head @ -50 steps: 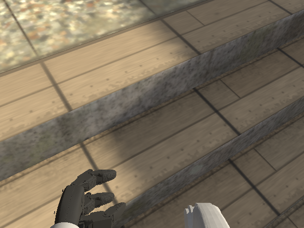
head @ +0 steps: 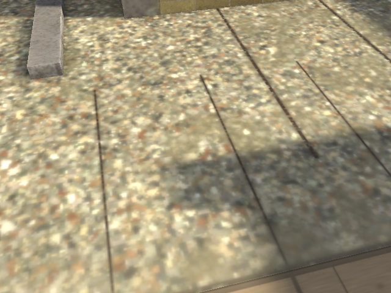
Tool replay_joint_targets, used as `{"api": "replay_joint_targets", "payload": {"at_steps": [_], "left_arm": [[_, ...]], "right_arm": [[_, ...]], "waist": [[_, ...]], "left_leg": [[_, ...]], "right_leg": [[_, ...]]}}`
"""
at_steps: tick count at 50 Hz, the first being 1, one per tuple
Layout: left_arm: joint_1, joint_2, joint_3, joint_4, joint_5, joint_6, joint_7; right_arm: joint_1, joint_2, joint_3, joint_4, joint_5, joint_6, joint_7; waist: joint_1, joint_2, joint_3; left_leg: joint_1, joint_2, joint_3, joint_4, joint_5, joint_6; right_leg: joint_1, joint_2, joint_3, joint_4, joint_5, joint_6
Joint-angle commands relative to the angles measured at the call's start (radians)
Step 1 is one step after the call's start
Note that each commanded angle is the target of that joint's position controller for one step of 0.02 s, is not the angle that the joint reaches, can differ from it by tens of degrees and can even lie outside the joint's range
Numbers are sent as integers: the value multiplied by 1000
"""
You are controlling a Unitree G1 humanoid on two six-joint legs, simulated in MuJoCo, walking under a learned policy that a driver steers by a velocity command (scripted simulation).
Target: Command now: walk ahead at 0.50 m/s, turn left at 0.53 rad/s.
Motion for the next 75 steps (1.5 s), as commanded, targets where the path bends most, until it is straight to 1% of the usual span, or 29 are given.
{"api": "replay_joint_targets", "payload": {"at_steps": [1, 6, 10, 11, 14, 15, 16, 17, 19, 20, 22, 24, 25, 27, 31, 34, 37, 38, 39, 40, 42, 44, 60, 64, 65, 66, 67, 69, 75], "left_arm": [[-23, -33, -38, -76, 13, 32, 7], [-332, -100, -73, -196, 25, 33, 8], [-508, -70, -88, -307, -3, 55, -17], [-418, -51, -72, -256, -13, 62, -24], [-51, 57, -6, -162, -71, 75, -2], [91, 138, 28, -121, -64, 73, 7], [186, 220, 62, -59, -23, 60, 16], [151, 296, 89, -43, -26, 71, 13], [5, 152, 69, 25, -55, 56, 18], [10, 84, 52, 87, -47, 35, 21], [41, -28, 18, 193, -2, -11, 24], [23, -27, 15, 233, -4, -41, 18], [-25, 43, 25, 217, -13, -44, 11], [-15, 138, 39, 223, -19, -69, 8], [44, 240, 66, 215, -45, -96, 16], [145, 279, 82, 210, -46, -56, 21], [204, 277, 86, 201, -68, 0, 35], [213, 216, 72, 159, -53, 12, 38], [292, 87, 36, 112, -57, 24, 30], [306, 142, 41, 123, -54, 43, 22], [134, 175, 50, 87, -26, 35, 5], [128, 184, 53, 80, -12, 46, -5], [-56, 155, 44, 19, -25, 45, -21], [62, 156, 48, 31, -17, 19, -14], [197, 186, 60, 65, -8, 7, -4], [318, 293, 81, 68, 13, -5, 7], [345, 381, 106, 81, -8, 5, 6], [248, 256, 73, 63, -30, 9, -5], [259, 209, 50, 118, -43, -17, -4]], "right_arm": [[-39, 6, 19, -65, 6, -48, 7], [181, -67, 12, -17, 2, -73, 3], [285, -21, 16, 0, 26, -30, -45], [245, -7, 21, -30, 36, -32, -47], [83, -208, -31, -139, 27, -61, -35], [-4, -253, -49, -163, 38, -88, -11], [-24, -175, -44, -201, 72, -114, 20], [-55, -120, -49, -244, 39, -126, 50], [-66, -25, -29, -290, -19, -120, 49], [-130, 33, -5, -326, -32, -100, 30], [-167, 100, 34, -370, -20, -43, 8], [-93, 109, 49, -368, 6, -4, -1], [-80, 52, 36, -377, 18, 14, -2], [-176, -27, 8, -399, -7, 27, 5], [-237, 0, 22, -354, 13, 5, 52], [-260, -15, 14, -341, -13, -10, 52], [-86, -60, -5, -291, -56, -43, 40], [-13, -119, -17, -292, -64, -55, 28], [-29, -181, -21, -305, -63, -54, 12], [20, -202, -34, -310, -5, -36, 2], [-94, -111, -9, -318, 9, -23, -3], [-115, -77, 4, -309, 17, -31, -4], [20, -150, -22, -222, -3, -45, 25], [-20, -147, -17, -215, -3, -41, 25], [-40, -103, -2, -224, -10, -45, 21], [-75, -26, 22, -271, -2, -52, 22], [-75, -69, 13, -296, -10, -53, 22], [-105, -119, -2, -280, -34, -43, 36], [-167, -77, 15, -260, -32, -10, 57]], "waist": [[39, -43, 200], [-93, 69, 166], [-150, 116, 148], [-108, 99, 77], [144, 200, -240], [242, 164, -308], [242, -35, -372], [205, -302, -397], [74, -99, -157], [40, 58, -13], [-35, 119, 110], [-127, 66, 163], [-151, 31, 208], [-116, 24, 199], [-47, -47, 86], [4, -116, 43], [-73, -90, -37], [-93, 1, -122], [-8, 197, -222], [-63, 177, -343], [-38, 72, -120], [6, 74, -27], [-63, 96, 117], [2, 44, 112], [59, -8, 62], [108, -204, 11], [91, -307, 66], [31, -64, 114], [-10, -62, 120]], "left_leg": [[-11, 214, -396, -424, 175, 13], [275, 249, -475, -516, 289, 16], [327, 287, -446, -774, 753, 72], [357, 272, -373, -738, 1038, 58], [321, 318, -347, -364, 1906, 35], [321, 311, -321, -135, 1855, 18], [65, 193, -298, 186, 1546, -17], [-126, -20, -237, 661, 392, -71], [-373, 65, -230, 1108, 357, -57], [-457, 103, -222, 1152, 336, -29], [-501, 128, -258, 1194, 246, -4], [-482, 170, -310, 1070, 244, -21], [-460, 176, -281, 855, 208, -48], [-345, 170, -189, 584, 320, -78], [-29, 175, -28, -7, 481, -83], [-24, 117, 27, -205, 402, -76], [276, 92, -12, -444, 525, -57], [477, 281, -198, -331, 891, -47], [681, 529, -491, -214, 1430, 103], [651, 561, -603, -345, 1142, 182], [407, 443, -514, -503, 425, 116], [230, 387, -454, -615, 218, 57], [223, 367, -314, -687, 32, 62], [113, 322, -271, -538, 22, 19], [25, 271, -215, -385, 108, -9], [-139, 154, -82, -57, 98, -64], [-393, 71, -39, 122, -48, -82], [-387, 175, -127, 252, 81, -85], [-331, 234, -68, 192, 286, -148]], "right_leg": [[-266, -42, -33, -65, -64, 9], [-602, -30, -154, 133, -252, -13], [-308, -28, -199, -343, -361, -17], [-128, 3, -244, -464, -338, -34], [585, 108, -179, -780, -390, -78], [727, 92, -93, -935, -429, -96], [937, -75, 246, -1120, -669, -159], [942, -277, 778, -1498, -744, -284], [751, -303, 805, -1584, -756, -307], [631, -301, 668, -1556, -735, -262], [483, -279, 406, -1539, -467, -169], [410, -266, 190, -1586, -155, -89], [379, -253, 75, -1639, -72, -69], [401, -207, -98, -1737, 210, -60], [609, -121, -272, -1783, 348, -33], [915, -154, -247, -1693, 594, -15], [862, -120, -284, -1345, 467, 38], [678, -95, -265, -1132, 37, 53], [426, 7, -189, -847, -607, 83], [385, 27, -68, -723, -541, 91], [306, -27, -25, -750, -367, 77], [383, -53, -13, -833, -278, 74], [433, -21, -98, -1363, -145, 57], [722, 24, -126, -1541, -172, 18], [901, -27, -36, -1571, -227, 1], [1046, -263, 297, -1733, -467, -60], [1078, -379, 620, -1859, -585, -161], [962, -302, 462, -1823, -516, -159], [889, -157, 112, -1853, 102, -102]]}}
